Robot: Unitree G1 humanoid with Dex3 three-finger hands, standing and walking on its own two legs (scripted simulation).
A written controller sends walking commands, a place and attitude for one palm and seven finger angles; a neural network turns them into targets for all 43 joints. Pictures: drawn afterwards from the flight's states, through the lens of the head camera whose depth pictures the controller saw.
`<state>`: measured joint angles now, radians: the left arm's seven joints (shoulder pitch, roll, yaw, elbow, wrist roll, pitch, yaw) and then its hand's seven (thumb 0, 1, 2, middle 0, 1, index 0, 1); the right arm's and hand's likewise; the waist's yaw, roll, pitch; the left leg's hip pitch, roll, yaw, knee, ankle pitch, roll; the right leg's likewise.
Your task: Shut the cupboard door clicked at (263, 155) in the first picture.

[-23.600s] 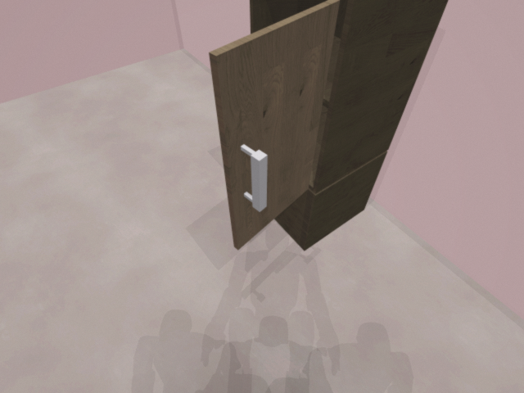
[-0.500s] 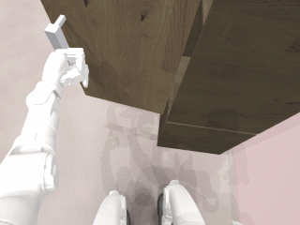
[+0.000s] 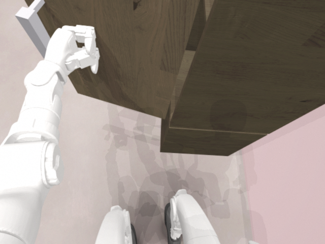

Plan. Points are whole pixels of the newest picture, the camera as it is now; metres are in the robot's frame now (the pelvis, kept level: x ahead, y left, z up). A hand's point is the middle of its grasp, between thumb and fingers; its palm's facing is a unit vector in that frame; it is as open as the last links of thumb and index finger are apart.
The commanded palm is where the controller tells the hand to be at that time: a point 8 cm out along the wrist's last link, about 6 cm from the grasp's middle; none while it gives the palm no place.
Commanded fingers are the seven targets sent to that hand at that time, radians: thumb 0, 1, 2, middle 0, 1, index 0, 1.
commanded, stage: push the door shut along its arc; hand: left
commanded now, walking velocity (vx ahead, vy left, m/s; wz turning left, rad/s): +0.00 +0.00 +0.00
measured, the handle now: (50, 40) +0.59 +0.19 +0.06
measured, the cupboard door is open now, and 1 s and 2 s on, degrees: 76 62 62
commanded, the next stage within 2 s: pull the fist back off the door in 0.44 s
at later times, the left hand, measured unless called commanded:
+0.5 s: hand (98, 47) +0.56 +0.09 +0.07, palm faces -0.43 -0.90 -0.02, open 3.0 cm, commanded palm +0.58 +0.10 +0.07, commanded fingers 0.00 0.90 0.90 -1.30 -1.50 -1.30 -1.50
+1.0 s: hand (110, 44) +0.56 +0.06 +0.07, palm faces +0.04 -1.00 +0.00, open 3.1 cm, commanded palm +0.51 +0.11 +0.07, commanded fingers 0.00 0.90 0.90 -1.30 -1.50 -1.30 -1.50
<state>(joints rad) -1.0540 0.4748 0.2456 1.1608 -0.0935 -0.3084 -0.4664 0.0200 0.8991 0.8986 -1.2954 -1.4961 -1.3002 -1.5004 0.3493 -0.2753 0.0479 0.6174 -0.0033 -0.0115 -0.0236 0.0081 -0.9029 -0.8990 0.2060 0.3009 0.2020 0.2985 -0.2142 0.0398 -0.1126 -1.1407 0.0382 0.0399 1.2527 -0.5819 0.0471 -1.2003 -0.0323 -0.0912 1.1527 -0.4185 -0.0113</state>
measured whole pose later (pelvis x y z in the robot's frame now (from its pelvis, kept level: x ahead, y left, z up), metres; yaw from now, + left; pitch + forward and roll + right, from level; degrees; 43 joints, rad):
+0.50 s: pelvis -0.02 -0.01 -0.02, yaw +0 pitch +30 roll -4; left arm -1.31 0.60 0.19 1.28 -0.06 -0.21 -0.51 0.00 0.88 0.94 -1.29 -1.50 -1.30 -1.50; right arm 0.35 -0.29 0.06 0.66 -0.02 -0.08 -0.05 0.01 -0.90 -0.90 0.21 0.30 0.20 0.30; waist -0.27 0.04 -0.10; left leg -1.29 0.05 0.00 1.35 -0.59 0.03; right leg -1.34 -0.03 -0.12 1.23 -0.42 -0.03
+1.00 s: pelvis +0.00 -0.01 +0.01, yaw -1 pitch +28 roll -2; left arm -1.08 0.34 0.36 1.23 0.02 -0.39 0.09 0.02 0.89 0.89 -1.30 -1.50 -1.30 -1.50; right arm 0.46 -0.23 0.05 0.62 -0.07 -0.01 0.08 0.01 -0.90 -0.90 0.21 0.30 0.20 0.30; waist -0.24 0.07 -0.13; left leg -1.12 0.05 0.05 1.20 -0.56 0.03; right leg -1.20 -0.01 -0.08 1.11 -0.39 -0.02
